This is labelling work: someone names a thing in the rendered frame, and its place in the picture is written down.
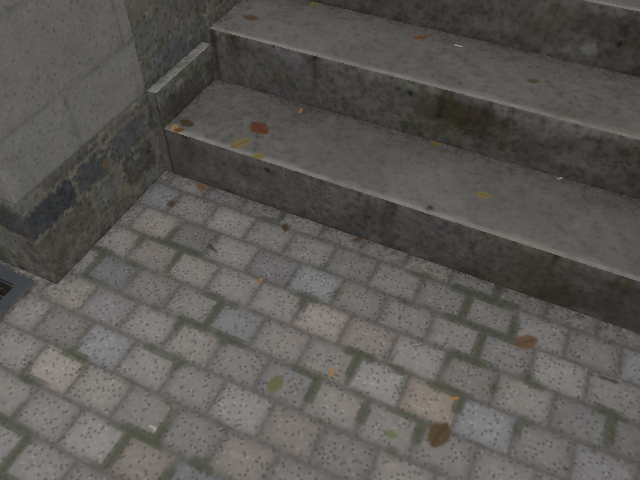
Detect stairs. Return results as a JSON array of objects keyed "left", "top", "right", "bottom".
[{"left": 164, "top": 0, "right": 640, "bottom": 334}]

